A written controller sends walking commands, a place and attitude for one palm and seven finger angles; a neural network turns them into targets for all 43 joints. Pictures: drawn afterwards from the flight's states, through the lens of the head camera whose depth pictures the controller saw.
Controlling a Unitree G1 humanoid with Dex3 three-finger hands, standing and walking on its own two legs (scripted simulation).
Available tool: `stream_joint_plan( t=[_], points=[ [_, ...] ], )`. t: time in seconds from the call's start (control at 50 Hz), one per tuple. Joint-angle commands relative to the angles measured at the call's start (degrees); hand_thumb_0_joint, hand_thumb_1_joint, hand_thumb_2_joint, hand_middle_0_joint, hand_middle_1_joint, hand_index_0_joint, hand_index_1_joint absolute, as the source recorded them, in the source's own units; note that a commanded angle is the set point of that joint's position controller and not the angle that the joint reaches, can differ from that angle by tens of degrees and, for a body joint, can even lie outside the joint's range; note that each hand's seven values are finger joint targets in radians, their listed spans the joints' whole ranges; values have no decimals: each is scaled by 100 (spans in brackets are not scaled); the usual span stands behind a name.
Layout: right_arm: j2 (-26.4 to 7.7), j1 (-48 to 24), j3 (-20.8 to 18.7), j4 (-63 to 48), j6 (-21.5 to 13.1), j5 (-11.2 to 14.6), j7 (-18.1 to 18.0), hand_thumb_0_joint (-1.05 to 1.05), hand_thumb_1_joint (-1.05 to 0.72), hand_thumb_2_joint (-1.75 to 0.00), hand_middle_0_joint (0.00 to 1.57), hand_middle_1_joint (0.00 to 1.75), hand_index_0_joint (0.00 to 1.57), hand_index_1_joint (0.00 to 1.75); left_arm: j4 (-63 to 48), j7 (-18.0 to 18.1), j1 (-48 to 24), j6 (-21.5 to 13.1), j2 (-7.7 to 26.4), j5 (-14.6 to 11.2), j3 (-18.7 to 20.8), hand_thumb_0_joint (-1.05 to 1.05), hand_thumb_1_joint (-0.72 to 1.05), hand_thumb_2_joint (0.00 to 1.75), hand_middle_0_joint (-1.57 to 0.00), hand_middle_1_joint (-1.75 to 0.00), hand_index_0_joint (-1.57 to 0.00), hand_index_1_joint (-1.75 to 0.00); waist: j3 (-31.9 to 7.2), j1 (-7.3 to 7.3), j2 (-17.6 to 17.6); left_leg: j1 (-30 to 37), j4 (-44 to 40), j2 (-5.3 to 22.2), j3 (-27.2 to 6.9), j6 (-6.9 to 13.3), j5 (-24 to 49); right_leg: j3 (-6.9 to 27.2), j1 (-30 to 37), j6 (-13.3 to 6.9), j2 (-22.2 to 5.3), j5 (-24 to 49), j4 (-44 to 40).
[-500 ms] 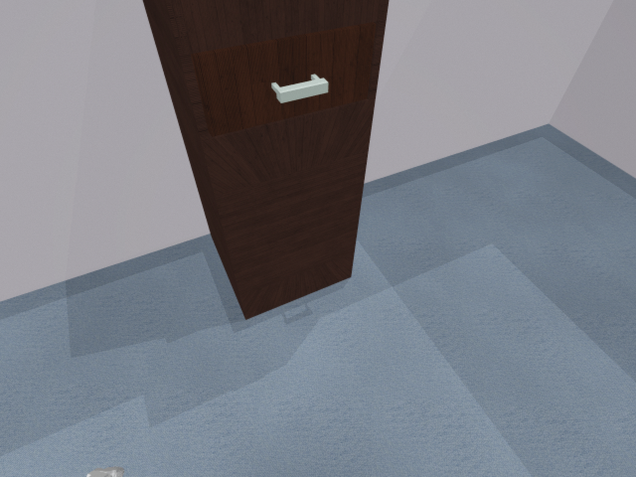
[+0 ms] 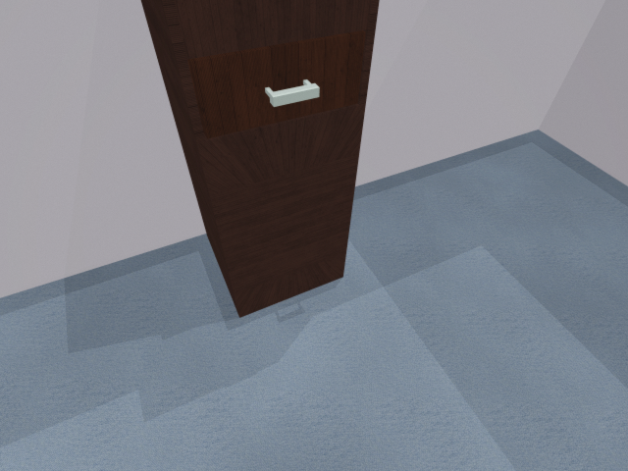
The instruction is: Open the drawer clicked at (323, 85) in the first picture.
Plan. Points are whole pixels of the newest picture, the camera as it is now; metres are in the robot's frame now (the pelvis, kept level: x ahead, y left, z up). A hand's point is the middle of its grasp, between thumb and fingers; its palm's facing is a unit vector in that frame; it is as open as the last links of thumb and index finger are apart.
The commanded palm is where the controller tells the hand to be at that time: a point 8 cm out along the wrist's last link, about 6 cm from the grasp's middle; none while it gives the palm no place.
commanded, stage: stand and wait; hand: left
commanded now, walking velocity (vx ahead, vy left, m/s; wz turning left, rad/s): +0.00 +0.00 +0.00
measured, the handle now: (291, 91) +0.84 +0.11 +0.08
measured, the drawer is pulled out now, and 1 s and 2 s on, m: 0.00 0.00 0.00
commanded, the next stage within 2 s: look at it before walking up in 0.32 s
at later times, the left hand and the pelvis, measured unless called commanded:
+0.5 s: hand out of the picture +0.06 +0.23 -0.15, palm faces -0.02 -0.95 -0.32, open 7.4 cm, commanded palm none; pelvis -0.01 -0.01 +0.00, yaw +0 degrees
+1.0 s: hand out of the picture +0.05 +0.24 -0.16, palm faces -0.02 -0.95 -0.32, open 7.4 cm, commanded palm none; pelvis -0.01 -0.01 +0.00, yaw +0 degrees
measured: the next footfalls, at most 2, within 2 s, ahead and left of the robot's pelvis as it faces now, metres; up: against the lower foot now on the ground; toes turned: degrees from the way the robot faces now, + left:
left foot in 1.92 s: +0.04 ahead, +0.13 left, +0.00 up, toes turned -27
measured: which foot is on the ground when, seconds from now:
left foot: down 0.00-1.00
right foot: down 0.00-1.00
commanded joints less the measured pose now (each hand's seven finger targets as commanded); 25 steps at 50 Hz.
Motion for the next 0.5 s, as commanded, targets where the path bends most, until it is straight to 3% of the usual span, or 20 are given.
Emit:
stream_joint_plan(
  t=[0.0, 0.48],
  points=[
    [-1085, -261, -249, -335, -137, 13, -88, 0, -90, -90, 20, 30, 20, 30, -346, 97, -260, -172, 1123, 9, 222, 0, 90, 90, -20, -30, -20, -30, -393, -18, 9, 88, -331, 645, -464, 185, 1167, 480, 104, -214, -620, 1325, -416],
    [-1081, -90, -232, -94, -137, 14, -73, 0, -90, -90, 20, 30, 20, 30, -179, 94, -241, -181, 1097, 25, 220, 0, 90, 90, -20, -30, -20, -30, -161, -16, 23, -16, -541, 673, -521, 149, 741, 594, -101, -206, -583, 702, -685]
  ],
)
